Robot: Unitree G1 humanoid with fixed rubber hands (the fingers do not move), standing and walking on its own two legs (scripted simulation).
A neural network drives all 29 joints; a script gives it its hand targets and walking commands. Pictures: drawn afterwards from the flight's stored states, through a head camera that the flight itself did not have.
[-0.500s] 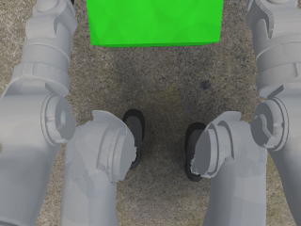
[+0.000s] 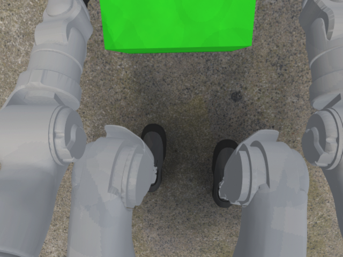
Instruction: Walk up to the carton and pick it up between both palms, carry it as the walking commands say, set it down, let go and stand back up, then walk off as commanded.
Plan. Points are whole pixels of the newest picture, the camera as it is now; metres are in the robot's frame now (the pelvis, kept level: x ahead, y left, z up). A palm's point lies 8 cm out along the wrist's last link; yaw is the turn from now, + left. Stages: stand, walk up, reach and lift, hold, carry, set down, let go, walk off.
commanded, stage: set down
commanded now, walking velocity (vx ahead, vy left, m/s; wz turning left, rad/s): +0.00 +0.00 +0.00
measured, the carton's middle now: out of the picture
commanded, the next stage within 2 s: let go in 1.44 s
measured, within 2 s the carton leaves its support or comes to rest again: neither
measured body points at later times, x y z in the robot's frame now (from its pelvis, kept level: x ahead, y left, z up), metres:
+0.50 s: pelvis -0.01 -0.01 +0.06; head +0.36 +0.00 +0.31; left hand +0.54 +0.22 -0.08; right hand +0.60 -0.17 -0.07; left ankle +0.12 +0.10 -0.32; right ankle +0.09 -0.11 -0.32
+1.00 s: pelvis -0.02 +0.00 +0.19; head +0.35 +0.01 +0.44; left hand +0.54 +0.23 +0.06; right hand +0.60 -0.18 +0.08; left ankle +0.12 +0.10 -0.32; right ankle +0.09 -0.11 -0.32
